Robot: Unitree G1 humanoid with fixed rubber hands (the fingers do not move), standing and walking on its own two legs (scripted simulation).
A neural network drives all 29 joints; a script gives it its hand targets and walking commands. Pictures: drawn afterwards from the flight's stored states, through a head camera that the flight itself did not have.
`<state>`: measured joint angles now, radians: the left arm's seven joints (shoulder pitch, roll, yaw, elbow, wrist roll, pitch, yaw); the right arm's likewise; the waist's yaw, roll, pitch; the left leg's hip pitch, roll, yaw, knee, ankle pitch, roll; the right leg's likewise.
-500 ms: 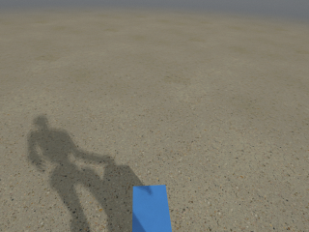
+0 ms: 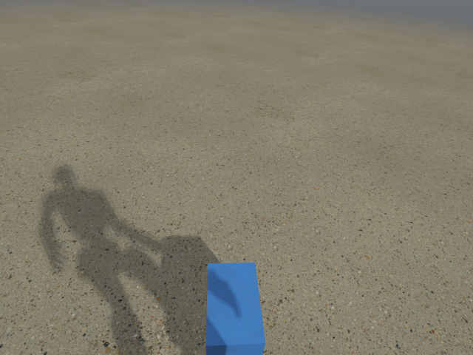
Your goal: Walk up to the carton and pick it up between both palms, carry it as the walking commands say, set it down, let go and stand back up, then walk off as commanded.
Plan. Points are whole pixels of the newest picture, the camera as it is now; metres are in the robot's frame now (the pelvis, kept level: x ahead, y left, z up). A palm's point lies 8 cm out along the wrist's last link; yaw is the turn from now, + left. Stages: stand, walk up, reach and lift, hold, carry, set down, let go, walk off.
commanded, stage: stand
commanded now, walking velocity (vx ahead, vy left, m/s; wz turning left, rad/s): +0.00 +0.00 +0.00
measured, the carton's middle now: (231, 318) +0.52 -0.03 -0.62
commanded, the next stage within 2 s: walk off in 1.04 s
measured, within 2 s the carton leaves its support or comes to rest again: neither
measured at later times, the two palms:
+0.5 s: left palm out of the picture +0.07 +0.29 -0.11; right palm out of the picture +0.09 -0.29 -0.10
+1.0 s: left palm out of the picture +0.06 +0.30 -0.11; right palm out of the picture +0.07 -0.30 -0.10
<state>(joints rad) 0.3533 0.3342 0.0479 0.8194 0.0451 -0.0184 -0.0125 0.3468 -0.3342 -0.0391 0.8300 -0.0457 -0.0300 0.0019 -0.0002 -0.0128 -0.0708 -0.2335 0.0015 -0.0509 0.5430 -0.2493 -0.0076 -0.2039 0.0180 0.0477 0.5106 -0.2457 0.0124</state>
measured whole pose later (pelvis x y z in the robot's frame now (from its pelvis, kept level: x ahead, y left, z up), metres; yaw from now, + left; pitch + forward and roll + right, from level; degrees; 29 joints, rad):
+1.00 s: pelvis +0.00 +0.00 +0.01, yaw +1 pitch -5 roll +0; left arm 0.21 0.36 0.01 1.04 0.02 -0.02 0.00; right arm 0.20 -0.36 0.00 1.04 -0.01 -0.03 0.00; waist 0.00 -0.01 0.00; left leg -0.16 -0.02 -0.07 0.44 -0.20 0.00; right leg -0.13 0.00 0.05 0.42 -0.21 0.03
